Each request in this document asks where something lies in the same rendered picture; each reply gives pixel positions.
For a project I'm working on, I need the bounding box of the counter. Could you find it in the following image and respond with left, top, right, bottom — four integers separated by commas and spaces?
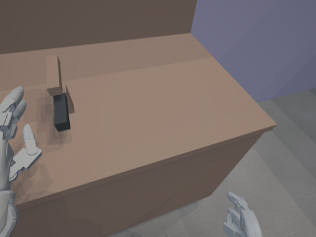
0, 0, 277, 237

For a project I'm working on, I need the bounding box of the robot right hand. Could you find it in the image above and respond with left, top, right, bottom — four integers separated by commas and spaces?
223, 192, 264, 237

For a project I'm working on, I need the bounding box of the tap lever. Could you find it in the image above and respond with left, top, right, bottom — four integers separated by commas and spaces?
53, 88, 71, 132

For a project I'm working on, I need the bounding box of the left robot forearm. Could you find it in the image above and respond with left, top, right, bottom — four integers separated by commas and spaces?
0, 190, 19, 237

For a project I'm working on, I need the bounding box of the robot left hand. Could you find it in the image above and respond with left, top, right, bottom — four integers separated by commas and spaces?
0, 86, 42, 192

